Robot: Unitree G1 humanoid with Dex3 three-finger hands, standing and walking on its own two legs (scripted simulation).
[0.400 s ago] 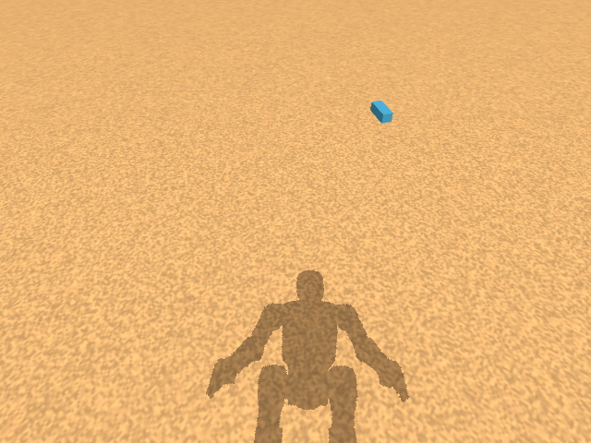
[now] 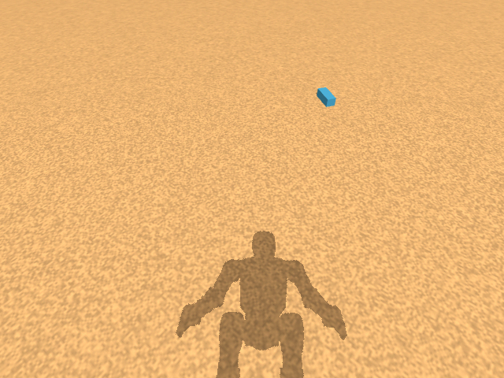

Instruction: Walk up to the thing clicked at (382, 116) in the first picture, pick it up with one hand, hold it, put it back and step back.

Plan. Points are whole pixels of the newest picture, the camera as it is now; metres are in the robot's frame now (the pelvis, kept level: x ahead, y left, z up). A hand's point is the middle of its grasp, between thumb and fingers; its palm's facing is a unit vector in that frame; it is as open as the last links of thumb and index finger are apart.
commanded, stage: stand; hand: left
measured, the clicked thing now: (326, 96) +2.16 -0.52 -0.75
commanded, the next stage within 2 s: walk up in 0.72 s
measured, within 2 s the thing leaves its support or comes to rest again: neither
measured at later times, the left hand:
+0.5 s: hand out of the picture +0.07 +0.25 -0.16, palm faces -0.02 -0.94 -0.35, open 7.4 cm
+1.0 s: hand (121, 358) +0.20 +0.25 -0.11, palm faces -0.24 -0.87 -0.44, open 7.4 cm
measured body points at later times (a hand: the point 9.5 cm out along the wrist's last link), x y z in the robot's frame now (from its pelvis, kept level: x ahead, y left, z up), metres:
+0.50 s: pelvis +0.00 +0.00 +0.00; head +0.00 +0.00 +0.45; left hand +0.07 +0.30 -0.13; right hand +0.08 -0.30 -0.13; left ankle +0.01 +0.12 -0.75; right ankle +0.00 -0.12 -0.75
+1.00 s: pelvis +0.05 -0.03 -0.01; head +0.03 -0.06 +0.44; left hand +0.21 +0.29 -0.08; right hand +0.06 -0.39 -0.13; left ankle +0.01 +0.12 -0.75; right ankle +0.09 -0.20 -0.71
